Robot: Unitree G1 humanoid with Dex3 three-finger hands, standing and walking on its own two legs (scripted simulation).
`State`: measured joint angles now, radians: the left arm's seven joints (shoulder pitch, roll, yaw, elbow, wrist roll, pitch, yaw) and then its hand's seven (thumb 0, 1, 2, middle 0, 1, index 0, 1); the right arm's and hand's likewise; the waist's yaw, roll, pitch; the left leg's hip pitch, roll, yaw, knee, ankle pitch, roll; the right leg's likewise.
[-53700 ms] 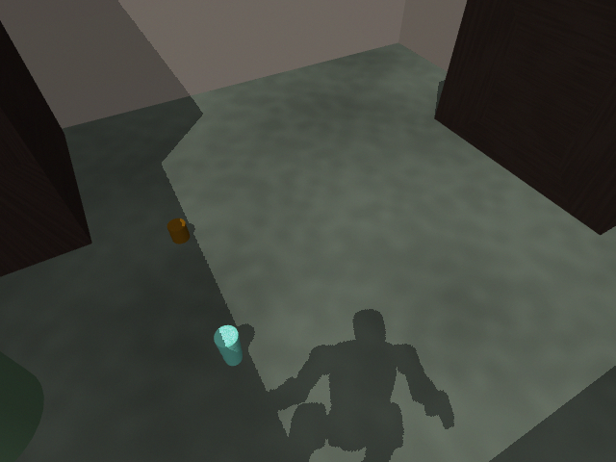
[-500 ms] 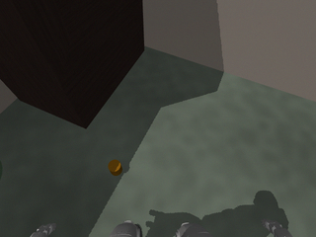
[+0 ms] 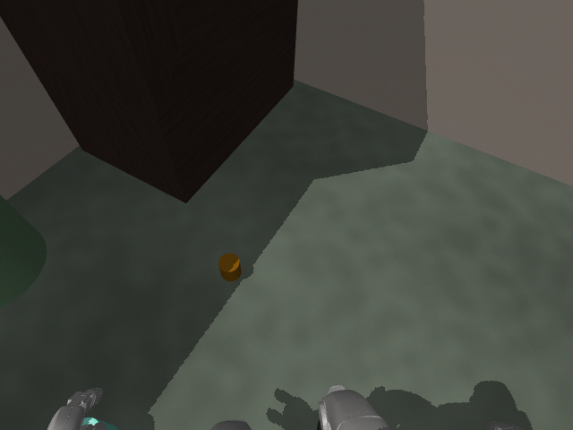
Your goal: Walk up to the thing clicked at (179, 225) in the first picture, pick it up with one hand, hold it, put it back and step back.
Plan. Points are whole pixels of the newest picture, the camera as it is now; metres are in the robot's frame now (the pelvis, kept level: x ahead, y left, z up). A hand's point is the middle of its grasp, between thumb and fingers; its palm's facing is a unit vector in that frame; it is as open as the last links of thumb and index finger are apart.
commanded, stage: step back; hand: left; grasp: from above
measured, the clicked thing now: (230, 267) +0.69 +0.19 -0.72
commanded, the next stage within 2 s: none
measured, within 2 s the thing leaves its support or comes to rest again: neither
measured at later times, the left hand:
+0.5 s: hand out of the picture -0.10 +0.24 -0.13, palm faces -0.07 -0.90 -0.43, open 7.4 cm
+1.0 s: hand out of the picture -0.25 +0.23 -0.15, palm faces -0.08 -0.91 -0.40, open 7.4 cm
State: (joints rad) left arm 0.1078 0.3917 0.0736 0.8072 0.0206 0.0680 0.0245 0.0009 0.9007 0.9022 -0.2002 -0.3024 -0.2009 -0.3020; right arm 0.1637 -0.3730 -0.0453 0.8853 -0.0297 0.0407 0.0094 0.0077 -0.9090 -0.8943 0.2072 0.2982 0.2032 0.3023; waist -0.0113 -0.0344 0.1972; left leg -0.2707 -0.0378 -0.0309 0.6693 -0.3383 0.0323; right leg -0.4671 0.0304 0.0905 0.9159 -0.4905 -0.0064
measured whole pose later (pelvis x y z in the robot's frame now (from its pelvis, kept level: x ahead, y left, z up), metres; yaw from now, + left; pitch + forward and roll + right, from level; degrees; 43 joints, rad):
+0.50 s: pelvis -0.17 -0.03 +0.01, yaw -4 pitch -3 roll +2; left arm 0.24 0.35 0.07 0.86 0.05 0.05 0.00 0.00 0.90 0.90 -0.20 -0.30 -0.20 -0.30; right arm 0.17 -0.41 -0.06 0.85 0.00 0.07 -0.02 0.01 -0.91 -0.89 0.21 0.30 0.20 0.30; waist 0.02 0.03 0.14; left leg -0.52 -0.12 -0.14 1.14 -0.44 -0.02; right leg -0.29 -0.03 0.02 0.65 -0.32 -0.01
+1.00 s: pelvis -0.36 -0.03 -0.01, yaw -4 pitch -3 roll -2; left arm 0.17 0.37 0.07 0.90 0.04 0.02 0.00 0.00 0.90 0.90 -0.20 -0.30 -0.20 -0.30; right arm 0.10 -0.40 -0.04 0.84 -0.03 0.05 -0.01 0.01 -0.90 -0.89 0.21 0.30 0.21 0.30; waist 0.01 0.05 0.16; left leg -0.44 0.08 -0.04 0.73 -0.28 0.00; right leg -0.22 0.05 0.02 0.66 -0.38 -0.01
